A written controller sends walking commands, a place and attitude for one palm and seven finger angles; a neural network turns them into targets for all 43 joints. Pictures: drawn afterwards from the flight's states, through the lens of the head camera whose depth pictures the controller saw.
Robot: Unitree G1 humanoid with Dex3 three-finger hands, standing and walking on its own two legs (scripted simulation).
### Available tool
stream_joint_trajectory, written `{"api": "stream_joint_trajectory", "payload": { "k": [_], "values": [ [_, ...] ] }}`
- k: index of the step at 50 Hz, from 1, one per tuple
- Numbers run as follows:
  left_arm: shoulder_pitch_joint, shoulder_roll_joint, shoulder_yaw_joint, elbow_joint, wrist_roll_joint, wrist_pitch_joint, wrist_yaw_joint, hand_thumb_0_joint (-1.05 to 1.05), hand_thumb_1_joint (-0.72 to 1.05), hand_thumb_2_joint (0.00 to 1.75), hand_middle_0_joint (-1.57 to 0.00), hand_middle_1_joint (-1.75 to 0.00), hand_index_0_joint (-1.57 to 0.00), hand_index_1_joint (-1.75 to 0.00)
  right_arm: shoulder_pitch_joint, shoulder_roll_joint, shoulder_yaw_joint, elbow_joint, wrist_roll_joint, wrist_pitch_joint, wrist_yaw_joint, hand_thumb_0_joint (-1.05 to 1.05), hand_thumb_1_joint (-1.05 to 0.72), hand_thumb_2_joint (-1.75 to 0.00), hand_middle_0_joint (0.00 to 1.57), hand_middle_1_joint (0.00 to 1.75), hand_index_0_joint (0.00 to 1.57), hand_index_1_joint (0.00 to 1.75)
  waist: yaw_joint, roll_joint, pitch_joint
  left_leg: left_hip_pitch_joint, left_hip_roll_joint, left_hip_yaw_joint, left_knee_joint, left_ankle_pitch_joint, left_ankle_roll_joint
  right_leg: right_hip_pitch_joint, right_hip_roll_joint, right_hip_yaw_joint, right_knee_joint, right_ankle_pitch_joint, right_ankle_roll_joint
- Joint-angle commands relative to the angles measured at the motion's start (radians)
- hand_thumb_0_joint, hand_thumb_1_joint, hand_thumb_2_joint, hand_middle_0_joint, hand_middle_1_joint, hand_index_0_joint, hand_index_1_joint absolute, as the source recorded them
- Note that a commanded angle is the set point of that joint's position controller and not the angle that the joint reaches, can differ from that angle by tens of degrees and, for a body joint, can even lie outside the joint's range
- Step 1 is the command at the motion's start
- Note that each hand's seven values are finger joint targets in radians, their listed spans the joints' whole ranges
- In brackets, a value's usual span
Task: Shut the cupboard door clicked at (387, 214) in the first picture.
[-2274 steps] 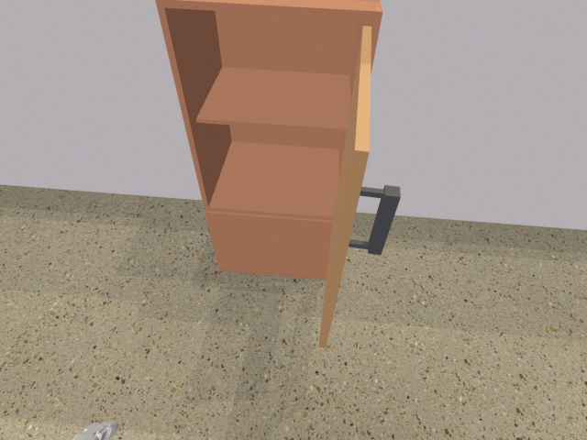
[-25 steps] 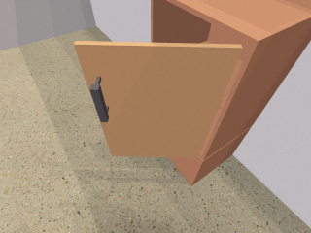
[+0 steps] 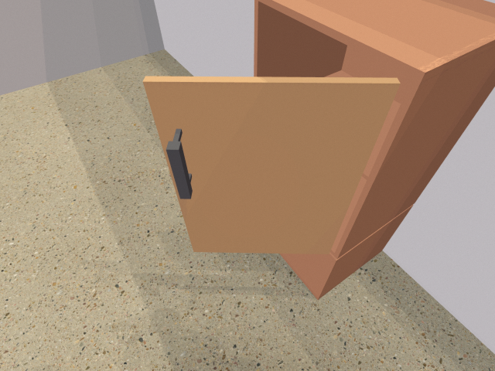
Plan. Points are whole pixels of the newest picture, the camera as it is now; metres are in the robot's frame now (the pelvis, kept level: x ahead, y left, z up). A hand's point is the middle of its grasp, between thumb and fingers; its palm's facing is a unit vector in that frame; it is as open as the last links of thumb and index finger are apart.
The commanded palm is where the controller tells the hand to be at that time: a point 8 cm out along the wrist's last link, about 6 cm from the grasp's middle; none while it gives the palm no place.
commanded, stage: look again from close up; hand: left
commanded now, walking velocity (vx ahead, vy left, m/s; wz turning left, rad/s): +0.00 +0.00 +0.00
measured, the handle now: (182, 164) +0.48 +0.17 +0.04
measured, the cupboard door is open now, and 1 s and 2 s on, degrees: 55 55 55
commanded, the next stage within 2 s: raise the hand and make a fist in 0.46 s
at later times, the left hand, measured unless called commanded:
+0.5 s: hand out of the picture +0.10 +0.17 -0.17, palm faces -0.03 -0.98 -0.22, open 7.3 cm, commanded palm none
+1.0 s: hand (159, 332) +0.19 +0.16 -0.05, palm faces +0.10 -0.99 -0.04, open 6.1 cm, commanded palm +0.17 +0.21 -0.04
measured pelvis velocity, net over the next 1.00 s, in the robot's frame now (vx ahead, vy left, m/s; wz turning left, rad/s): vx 0.04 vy -0.05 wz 0.00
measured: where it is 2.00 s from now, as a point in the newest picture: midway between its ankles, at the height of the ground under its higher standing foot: outside the picture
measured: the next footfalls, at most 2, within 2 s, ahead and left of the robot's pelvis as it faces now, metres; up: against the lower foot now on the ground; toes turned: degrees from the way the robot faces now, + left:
none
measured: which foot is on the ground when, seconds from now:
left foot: down 0.00-1.00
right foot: down 0.00-1.00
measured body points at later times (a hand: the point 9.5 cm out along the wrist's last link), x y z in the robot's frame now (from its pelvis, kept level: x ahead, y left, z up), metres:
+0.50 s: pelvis +0.05 -0.01 +0.00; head +0.07 -0.01 +0.45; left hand +0.10 +0.22 -0.15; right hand +0.09 -0.25 -0.15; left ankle +0.01 +0.06 -0.74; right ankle +0.02 -0.14 -0.74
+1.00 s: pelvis +0.04 -0.05 -0.07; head +0.08 -0.04 +0.37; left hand +0.18 +0.22 -0.05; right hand +0.24 -0.30 -0.12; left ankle +0.05 +0.06 -0.74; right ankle +0.03 -0.11 -0.74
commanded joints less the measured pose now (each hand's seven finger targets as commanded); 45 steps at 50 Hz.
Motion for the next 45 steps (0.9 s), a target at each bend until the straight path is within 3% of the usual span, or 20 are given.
{"api": "stream_joint_trajectory", "payload": {
  "k": [1, 6, 14, 27, 28, 29, 30, 31, 32, 33, 34, 36, 38, 39, 40, 41, 42, 43, 44, 45],
  "values": [
    [-0.002, 0.121, 0.022, -0.049, -0.002, -0.031, 0.014, 0.00, 0.90, 0.90, -0.20, -0.30, -0.20, -0.30, -0.013, -0.116, -0.017, -0.043, 0.005, -0.037, -0.012, 0.00, -0.90, -0.90, 0.20, 0.30, 0.20, 0.30, 0.002, -0.020, 0.025, -0.051, 0.181, -0.210, -0.169, -0.154, -0.020, 0.000, -0.054, 0.071, -0.067, -0.035, -0.061],
    [-0.004, 0.116, 0.017, -0.025, -0.005, -0.033, 0.017, 0.00, 0.90, 0.90, -0.20, -0.30, -0.20, -0.30, -0.005, -0.103, -0.010, -0.016, 0.009, -0.045, -0.018, 0.00, -0.90, -0.90, 0.20, 0.30, 0.20, 0.30, 0.001, -0.046, 0.003, 0.000, 0.175, -0.173, -0.124, 0.006, -0.025, 0.021, -0.064, 0.075, -0.067, 0.052, -0.054],
    [-0.028, 0.127, 0.021, -0.019, -0.009, -0.034, 0.022, 0.00, 0.90, 0.90, -0.20, -0.30, -0.20, -0.30, -0.014, -0.101, -0.008, 0.010, 0.008, -0.052, -0.027, 0.00, -0.90, -0.90, 0.20, 0.30, 0.20, 0.30, 0.000, -0.011, -0.042, 0.073, 0.173, -0.142, -0.064, 0.230, -0.034, 0.059, -0.072, 0.076, -0.044, 0.191, -0.051],
    [-0.074, 0.149, 0.029, -0.036, -0.009, -0.031, 0.022, 0.00, 0.90, 0.90, -0.20, -0.30, -0.20, -0.30, -0.048, -0.114, -0.012, 0.020, 0.006, -0.048, -0.033, 0.00, -0.90, -0.90, 0.20, 0.30, 0.20, 0.30, 0.002, -0.018, -0.041, 0.103, 0.178, -0.130, -0.051, 0.310, -0.040, 0.087, -0.077, 0.075, -0.039, 0.285, -0.055],
    [0.003, 0.116, 0.031, 0.000, 0.003, -0.044, 0.059, 0.00, 0.90, 0.90, -0.20, -0.30, -0.20, -0.30, -0.064, -0.120, -0.017, -0.034, 0.018, -0.046, -0.029, 0.00, -0.90, -0.90, 0.20, 0.30, 0.20, 0.30, 0.011, -0.047, -0.052, 0.079, 0.212, -0.098, 0.113, 0.521, -0.071, 0.069, -0.102, 0.052, -0.005, 0.479, -0.018],
    [-0.918, 0.821, 0.628, -1.596, -0.061, -0.311, 0.113, 0.00, 0.90, 0.90, -0.20, -0.30, -0.20, -0.30, 0.100, -0.334, -0.094, -0.293, 0.036, -0.243, -0.107, 0.00, -0.90, -0.90, 0.20, 0.30, 0.20, 0.30, -0.135, 0.067, -0.414, 0.369, 0.165, -0.233, 0.228, 0.750, -0.094, 0.034, 0.015, -0.094, 0.395, 0.423, -0.042],
    [-0.040, 0.194, 0.095, -1.130, -0.111, -0.211, 0.115, 0.00, 0.90, 0.90, -0.22, -0.32, -0.22, -0.32, -0.035, -0.188, 0.005, -0.280, 0.124, -0.342, -0.137, 0.00, -0.90, -0.90, 0.20, 0.30, 0.20, 0.30, -0.058, 0.409, -0.475, 0.499, 0.219, -0.285, 0.194, 0.797, -0.095, -0.206, 0.049, -0.135, 0.705, -0.051, -0.006],
    [0.018, 0.181, 0.160, -1.152, -0.167, -0.164, 0.168, 0.00, 0.90, 0.90, -0.24, -0.34, -0.24, -0.34, -0.064, -0.200, -0.005, -0.238, 0.115, -0.352, -0.136, 0.00, -0.90, -0.90, 0.20, 0.30, 0.20, 0.30, -0.005, 0.364, -0.466, 0.344, 0.197, -0.262, 0.161, 0.786, -0.142, -0.094, 0.015, -0.113, 0.914, -0.104, -0.028],
    [0.169, -0.105, -0.032, -0.970, -0.160, -0.078, 0.134, 0.00, 0.90, 0.90, -0.25, -0.36, -0.25, -0.36, -0.070, -0.100, -0.006, -0.247, 0.108, -0.344, -0.082, 0.00, -0.90, -0.90, 0.20, 0.30, 0.20, 0.30, -0.041, 0.254, -0.225, 0.097, 0.186, -0.242, 0.022, 0.564, -0.107, -0.218, -0.002, -0.114, 0.874, -0.160, -0.021],
    [-0.096, -0.014, 0.001, -1.198, -0.174, -0.121, 0.116, 0.00, 0.90, 0.90, -0.27, -0.38, -0.27, -0.38, -0.072, -0.154, -0.049, -0.323, 0.085, -0.354, -0.041, 0.00, -0.90, -0.90, 0.20, 0.30, 0.20, 0.30, -0.047, 0.171, -0.135, 0.041, 0.155, -0.197, 0.055, 0.451, -0.100, -0.298, -0.015, -0.115, 0.731, -0.159, -0.024],
    [-0.008, 0.003, 0.046, -1.174, -0.194, -0.151, 0.090, 0.00, 0.90, 0.90, -0.29, -0.40, -0.29, -0.40, -0.094, -0.149, -0.073, -0.369, 0.070, -0.368, -0.034, 0.00, -0.90, -0.90, 0.20, 0.30, 0.20, 0.30, -0.025, 0.133, -0.078, -0.074, 0.142, -0.179, 0.162, 0.378, -0.112, -0.313, -0.038, -0.112, 0.653, -0.197, -0.032],
    [0.133, -0.011, 0.101, -0.979, -0.205, -0.230, 0.001, 0.00, 0.90, 0.90, -0.33, -0.44, -0.33, -0.44, -0.069, -0.134, -0.089, -0.406, 0.047, -0.370, -0.019, 0.00, -0.90, -0.90, 0.20, 0.30, 0.20, 0.30, -0.018, -0.089, 0.018, -0.236, 0.092, -0.148, 0.250, 0.254, -0.141, -0.349, -0.019, -0.104, 0.306, -0.091, -0.055],
    [0.337, 0.004, 0.174, -0.857, -0.264, -0.364, -0.126, 0.00, 0.90, 0.90, -0.36, -0.48, -0.36, -0.48, -0.063, -0.150, -0.092, -0.448, 0.035, -0.346, -0.008, 0.00, -0.90, -0.90, 0.20, 0.30, 0.20, 0.30, -0.012, -0.448, -0.023, -0.474, 0.052, -0.107, 0.411, 0.023, -0.151, -0.289, -0.068, 0.005, 0.200, 0.038, -0.033],
    [0.324, 0.042, 0.216, -0.863, -0.287, -0.438, -0.200, 0.00, 0.90, 0.90, -0.38, -0.50, -0.38, -0.50, -0.080, -0.154, -0.089, -0.470, 0.035, -0.335, -0.002, 0.00, -0.90, -0.90, 0.20, 0.30, 0.20, 0.30, -0.004, -0.486, -0.054, -0.565, 0.034, -0.092, 0.461, -0.073, -0.150, -0.281, -0.083, 0.052, 0.206, -0.020, -0.040],
    [0.348, 0.095, 0.277, -0.861, -0.321, -0.510, -0.277, 0.00, 0.90, 0.90, -0.40, -0.52, -0.40, -0.52, -0.115, -0.155, -0.091, -0.494, 0.039, -0.333, -0.007, 0.00, -0.90, -0.90, 0.20, 0.30, 0.20, 0.30, 0.022, -0.467, -0.067, -0.569, 0.037, -0.068, 0.559, -0.094, -0.147, -0.273, -0.093, 0.125, 0.205, 0.074, -0.027],
    [0.380, 0.178, 0.331, -0.871, -0.361, -0.574, -0.362, 0.00, 0.90, 0.90, -0.42, -0.54, -0.42, -0.54, -0.114, -0.173, -0.093, -0.504, 0.044, -0.322, -0.013, 0.00, -0.90, -0.90, 0.20, 0.30, 0.20, 0.30, 0.041, -0.400, -0.096, -0.516, 0.043, -0.047, 0.750, -0.042, -0.160, -0.200, -0.126, 0.198, 0.259, 0.571, -0.004],
    [0.422, 0.219, 0.358, -0.908, -0.376, -0.634, -0.431, 0.00, 0.90, 0.90, -0.44, -0.56, -0.44, -0.56, -0.126, -0.154, -0.071, -0.519, 0.025, -0.310, -0.036, 0.00, -0.90, -0.90, 0.20, 0.30, 0.20, 0.30, 0.074, -0.445, -0.208, -0.533, 0.029, -0.010, 0.904, -0.143, -0.159, -0.073, -0.176, 0.308, 0.266, 0.891, 0.058],
    [0.402, 0.240, 0.361, -0.971, -0.385, -0.660, -0.459, 0.00, 0.90, 0.90, -0.46, -0.58, -0.46, -0.58, -0.127, -0.142, -0.074, -0.530, 0.018, -0.302, -0.055, 0.00, -0.90, -0.90, 0.20, 0.30, 0.20, 0.30, 0.084, -0.392, -0.278, -0.520, 0.035, -0.013, 0.947, -0.242, -0.151, -0.021, -0.211, 0.370, 0.213, 0.879, 0.099],
    [0.284, 0.256, 0.383, -1.046, -0.392, -0.653, -0.455, 0.00, 0.90, 0.90, -0.47, -0.60, -0.47, -0.60, -0.155, -0.134, -0.087, -0.552, 0.026, -0.304, -0.063, 0.00, -0.90, -0.90, 0.20, 0.30, 0.20, 0.30, 0.088, -0.222, -0.308, -0.539, 0.046, -0.038, 0.873, -0.308, -0.138, -0.108, -0.203, 0.361, 0.169, 0.548, 0.072],
    [0.160, 0.260, 0.404, -1.110, -0.388, -0.641, -0.425, 0.00, 0.90, 0.90, -0.49, -0.62, -0.49, -0.62, -0.179, -0.130, -0.083, -0.576, 0.034, -0.308, -0.064, 0.00, -0.90, -0.90, 0.20, 0.30, 0.20, 0.30, 0.076, -0.002, -0.263, -0.576, 0.046, -0.048, 0.788, -0.315, -0.116, -0.235, -0.171, 0.334, 0.175, 0.227, 0.026]
  ]
}}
